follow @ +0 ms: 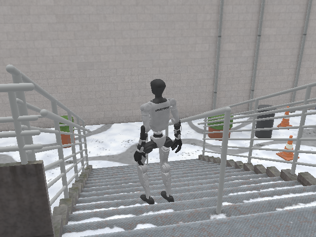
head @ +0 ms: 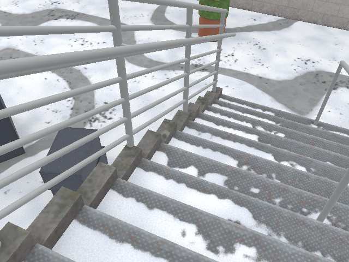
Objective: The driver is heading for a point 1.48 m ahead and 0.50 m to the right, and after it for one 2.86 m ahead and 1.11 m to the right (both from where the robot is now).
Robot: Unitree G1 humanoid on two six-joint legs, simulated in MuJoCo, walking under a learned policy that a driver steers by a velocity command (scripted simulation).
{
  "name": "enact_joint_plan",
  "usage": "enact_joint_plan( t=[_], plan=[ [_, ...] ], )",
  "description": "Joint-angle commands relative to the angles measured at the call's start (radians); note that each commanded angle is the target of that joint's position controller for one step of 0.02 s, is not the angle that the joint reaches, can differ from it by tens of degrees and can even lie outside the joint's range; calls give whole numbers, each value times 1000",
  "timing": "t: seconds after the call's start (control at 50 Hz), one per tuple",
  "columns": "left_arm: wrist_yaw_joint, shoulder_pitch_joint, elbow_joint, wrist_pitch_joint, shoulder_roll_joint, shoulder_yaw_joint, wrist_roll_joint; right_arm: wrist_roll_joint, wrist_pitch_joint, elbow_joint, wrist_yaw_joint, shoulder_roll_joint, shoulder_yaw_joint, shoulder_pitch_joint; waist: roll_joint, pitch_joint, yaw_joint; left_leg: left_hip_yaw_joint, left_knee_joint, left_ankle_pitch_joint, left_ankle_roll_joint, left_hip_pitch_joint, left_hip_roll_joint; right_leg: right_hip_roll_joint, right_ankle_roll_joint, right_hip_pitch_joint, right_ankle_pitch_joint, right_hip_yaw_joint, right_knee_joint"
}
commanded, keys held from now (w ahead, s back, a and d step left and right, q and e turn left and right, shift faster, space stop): w+shift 0.38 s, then w+e+shift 0.62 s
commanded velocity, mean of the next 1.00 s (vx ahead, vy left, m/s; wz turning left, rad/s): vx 0.88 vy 0.00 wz -0.40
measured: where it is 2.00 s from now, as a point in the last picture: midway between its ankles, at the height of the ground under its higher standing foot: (225, 195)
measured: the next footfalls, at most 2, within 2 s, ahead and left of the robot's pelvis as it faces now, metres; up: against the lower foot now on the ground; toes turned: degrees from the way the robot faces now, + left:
left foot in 0.14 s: +0.07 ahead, +0.14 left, +0.00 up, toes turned +6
right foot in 0.56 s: +0.31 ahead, +0.02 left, -0.15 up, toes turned -5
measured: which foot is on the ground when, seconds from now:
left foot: up 0.00-0.12, down 0.14-0.56, up 0.58-0.92, down 0.94-1.00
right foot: down 0.00-0.14, up 0.16-0.54, down 0.56-0.94, up 0.96-1.00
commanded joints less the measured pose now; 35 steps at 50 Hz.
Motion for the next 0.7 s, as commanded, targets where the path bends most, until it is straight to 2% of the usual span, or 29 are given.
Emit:
enact_joint_plan(
  t=[0.02,0.08,0.1,0.12,0.14,0.16,0.18,0.2,0.22,0.24,0.26,0.3,0.34,0.36,0.38,0.4,0.42,0.44,0.46,0.5,0.52,0.54,0.56,0.58,0.6,0.62,0.64,0.66,0.7],
  plan=[
    [7,-40,-48,-18,169,42,11,-14,-36,-75,8,-63,-25,-34,-117,127,-47,-54,90,64,12,-142,73,-283,-155,-64,-214,238,-153],
    [2,-115,-108,-25,171,44,11,-10,-28,-91,22,-100,-38,6,-105,132,-88,12,28,-21,22,71,55,-263,-143,-273,-231,188,-56],
    [10,-174,-127,-21,178,50,5,-7,-34,-80,17,-88,-40,76,-74,133,-136,76,-30,-22,25,180,28,-227,-124,-348,-148,143,32],
    [21,-212,-146,-14,183,51,3,-23,-42,-34,15,-103,-49,236,-6,85,-213,148,-84,-57,22,354,-31,-180,-117,-415,-18,98,196],
    [22,-241,-156,-13,166,50,11,-34,-52,41,8,-123,-65,431,176,75,-302,75,-196,-134,38,483,-44,-76,-105,-510,113,22,617],
    [16,-277,-200,-24,53,15,22,-41,-78,45,16,-129,-43,453,361,152,-266,-276,-277,-134,68,421,122,77,-96,-743,-233,68,1007],
    [18,-198,-261,-23,-1,-3,16,-8,-96,10,13,-188,-42,318,365,174,-109,-653,-470,-286,167,280,286,78,-95,-873,-136,245,981],
    [16,-211,-248,-15,86,11,22,-2,-113,-44,17,-194,-51,178,139,219,-49,-676,-475,-416,203,200,339,-20,-70,-878,-33,249,980],
    [10,-211,-233,-13,125,21,19,-27,-112,-81,15,-192,-51,112,20,192,-31,-616,-441,-375,194,129,316,-43,-44,-809,44,252,925],
    [3,-186,-207,-5,129,30,16,-48,-126,-106,12,-185,-52,52,-44,173,6,-519,-378,-298,181,86,265,-38,-16,-761,209,284,845],
    [-14,-219,-210,-1,116,31,26,-25,-137,-106,-5,-134,-39,12,-12,166,31,-425,-313,-237,164,36,226,-54,13,-721,338,300,756],
    [-45,-258,-238,24,86,13,32,4,-146,-98,-10,-125,-41,24,82,124,45,-280,-293,-257,158,-115,147,-19,31,-530,534,204,613],
    [-49,-345,-267,30,79,3,26,12,-146,-97,-14,-134,-43,97,66,128,1,-272,-277,-276,182,-119,143,-8,28,-513,618,154,546],
    [-52,-397,-280,26,65,-10,36,25,-153,-83,-15,-139,-53,141,62,138,-16,-278,-251,-249,196,-76,154,-9,12,-538,642,147,497],
    [-52,-437,-289,25,69,-11,27,30,-152,-95,-17,-137,-57,137,62,151,-35,-206,-222,-174,180,-105,126,1,6,-470,682,118,419],
    [-60,-431,-289,20,75,-16,23,24,-159,-106,-8,-167,-72,121,68,151,-40,-137,-201,-177,163,-159,124,16,-10,-373,720,54,366],
    [-59,-437,-286,14,74,-14,1,19,-160,-110,3,-162,-75,148,79,165,-69,-113,-178,-165,158,-155,125,25,-16,-321,677,17,357],
    [-58,-382,-272,12,77,-6,-11,3,-165,-114,12,-141,-74,153,90,152,-62,-96,-132,-113,152,-171,136,46,-20,-240,684,-40,419],
    [-50,-362,-259,18,65,-10,-4,4,-167,-105,13,-131,-76,166,87,164,-59,-69,-79,-82,144,-159,134,50,-32,-198,621,-76,417],
    [-28,-338,-253,14,80,2,21,1,-143,-103,-11,-139,-78,209,16,219,-73,-26,112,249,152,25,134,58,-57,-227,292,-97,227],
    [-11,-218,-219,6,84,11,41,-11,-129,-89,-23,-166,-82,239,-8,172,-35,12,308,514,160,131,121,77,-72,-162,277,-143,133],
    [-4,0,-152,9,94,31,20,-17,-110,-82,-34,-181,-98,215,38,41,86,26,597,779,157,203,119,40,-91,-20,288,-53,28],
    [-8,216,-97,4,131,46,13,1,-98,-98,-41,-170,-108,102,2,-4,232,91,1159,509,127,41,39,-46,-189,142,457,41,-103],
    [-28,234,-69,-13,184,40,-15,-7,-106,-174,-27,-36,-84,-38,-128,68,178,58,1395,-328,117,-493,-60,-115,-194,316,733,177,295],
    [-36,142,-106,-14,204,24,-16,11,-130,-271,-16,-10,-54,5,-126,26,42,-46,1198,-207,130,-689,-9,-201,-213,384,995,336,357],
    [-29,120,-113,-11,191,33,-13,1,-157,-298,-3,-51,-54,-14,-121,-69,64,-158,998,-105,99,-777,25,-314,-348,425,478,584,220],
    [-17,49,-148,-19,182,32,-3,-10,-156,-281,-4,-143,-74,-58,-56,40,31,-176,759,-50,35,-804,83,-345,-364,271,87,661,121],
    [4,-76,-185,-29,116,7,-22,-20,-134,-285,-10,-156,-79,-172,33,157,-10,-166,618,11,-30,-766,101,-261,-327,69,-12,613,69],
    [33,-100,-219,-62,175,2,-6,-50,-104,-336,-1,-164,-73,-270,16,220,-35,-96,171,176,-87,-369,71,-171,-324,-337,246,532,60]
  ],
)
